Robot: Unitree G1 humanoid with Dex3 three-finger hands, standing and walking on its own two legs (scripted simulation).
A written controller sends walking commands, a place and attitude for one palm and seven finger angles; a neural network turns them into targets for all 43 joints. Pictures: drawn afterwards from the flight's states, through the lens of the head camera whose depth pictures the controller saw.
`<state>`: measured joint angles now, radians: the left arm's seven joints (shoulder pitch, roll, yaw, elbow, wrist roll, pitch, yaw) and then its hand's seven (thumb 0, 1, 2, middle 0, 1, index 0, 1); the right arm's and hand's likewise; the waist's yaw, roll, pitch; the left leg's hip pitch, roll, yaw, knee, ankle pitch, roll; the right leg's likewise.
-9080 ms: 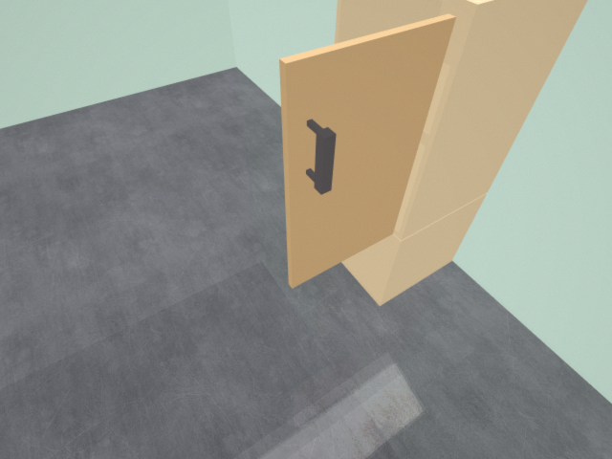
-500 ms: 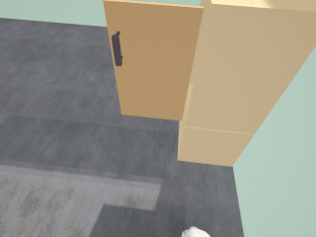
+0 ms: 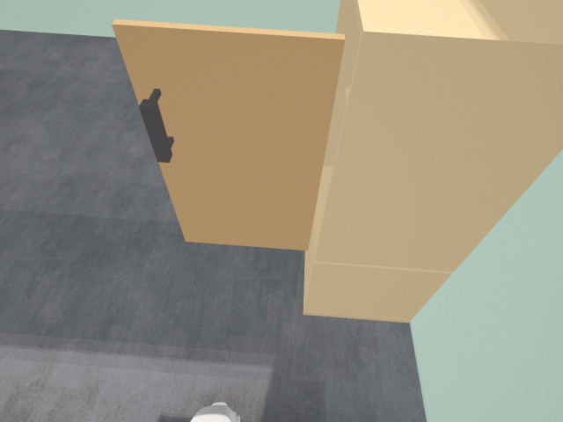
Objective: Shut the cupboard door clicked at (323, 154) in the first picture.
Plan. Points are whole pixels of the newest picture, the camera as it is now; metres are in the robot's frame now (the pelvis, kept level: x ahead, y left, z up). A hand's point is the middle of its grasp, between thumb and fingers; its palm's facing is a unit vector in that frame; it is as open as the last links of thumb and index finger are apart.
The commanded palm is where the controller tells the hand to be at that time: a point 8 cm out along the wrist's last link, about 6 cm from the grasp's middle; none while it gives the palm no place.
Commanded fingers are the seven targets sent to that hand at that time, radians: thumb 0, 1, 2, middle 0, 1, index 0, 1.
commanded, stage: take the last steps up to it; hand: left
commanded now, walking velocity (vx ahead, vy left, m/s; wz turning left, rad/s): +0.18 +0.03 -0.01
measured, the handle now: (160, 126) +0.58 +0.26 +0.08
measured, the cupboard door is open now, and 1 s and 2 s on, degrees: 90 90 90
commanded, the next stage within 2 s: come to a stop and stand still in 0.06 s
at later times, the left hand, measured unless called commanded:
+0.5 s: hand (166, 398) +0.18 +0.20 -0.18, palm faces +0.00 -0.97 -0.25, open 7.3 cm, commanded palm none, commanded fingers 0.00 0.90 0.90 -0.20 -0.30 -0.20 -0.30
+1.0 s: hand (121, 419) +0.15 +0.27 -0.18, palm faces -0.01 -0.96 -0.29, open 7.4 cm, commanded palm none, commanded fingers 0.00 0.90 0.90 -0.20 -0.30 -0.20 -0.30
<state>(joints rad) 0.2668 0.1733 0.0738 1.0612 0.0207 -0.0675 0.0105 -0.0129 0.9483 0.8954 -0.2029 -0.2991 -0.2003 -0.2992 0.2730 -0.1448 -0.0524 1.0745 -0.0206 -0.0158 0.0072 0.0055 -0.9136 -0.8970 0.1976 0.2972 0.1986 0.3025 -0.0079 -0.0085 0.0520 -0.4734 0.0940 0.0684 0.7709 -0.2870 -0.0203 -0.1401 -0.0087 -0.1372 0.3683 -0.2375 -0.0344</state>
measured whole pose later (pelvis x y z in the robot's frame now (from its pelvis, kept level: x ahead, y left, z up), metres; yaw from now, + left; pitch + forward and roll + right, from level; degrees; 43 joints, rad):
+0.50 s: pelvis +0.12 +0.01 -0.02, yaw -2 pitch +0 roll +1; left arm 0.20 0.19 0.05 1.01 0.03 0.01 0.02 0.01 0.92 0.90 -0.20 -0.30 -0.20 -0.30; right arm 0.16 -0.17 -0.06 1.04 0.00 0.04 -0.04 0.00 -0.93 -0.90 0.20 0.30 0.20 0.30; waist 0.00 -0.01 0.07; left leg -0.33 0.04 0.09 0.72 -0.43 -0.02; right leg -0.32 -0.04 -0.07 0.62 -0.32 -0.02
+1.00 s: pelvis +0.10 +0.07 -0.02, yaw -3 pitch -1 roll +1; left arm 0.26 0.19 0.01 0.97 0.02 0.03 0.04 0.01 0.91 0.90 -0.20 -0.30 -0.20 -0.30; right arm 0.22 -0.18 -0.01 0.89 -0.01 0.02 -0.02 0.00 -0.92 -0.90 0.20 0.30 0.20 0.30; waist 0.02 0.03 0.04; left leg -0.24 -0.04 0.14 0.60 -0.33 0.07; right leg -0.29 -0.04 0.00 0.64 -0.31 0.00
